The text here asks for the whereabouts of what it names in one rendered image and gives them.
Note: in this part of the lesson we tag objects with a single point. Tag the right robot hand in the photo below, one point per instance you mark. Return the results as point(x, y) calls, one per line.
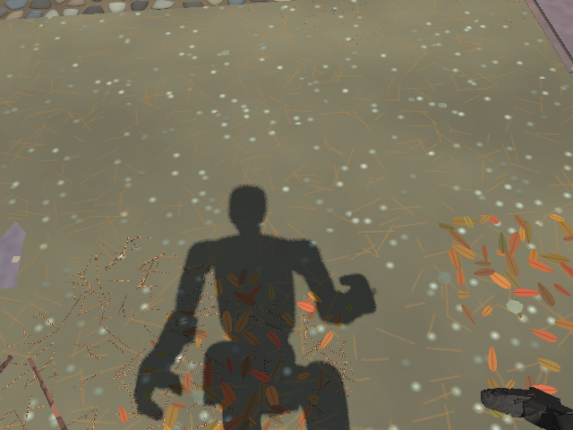
point(536, 406)

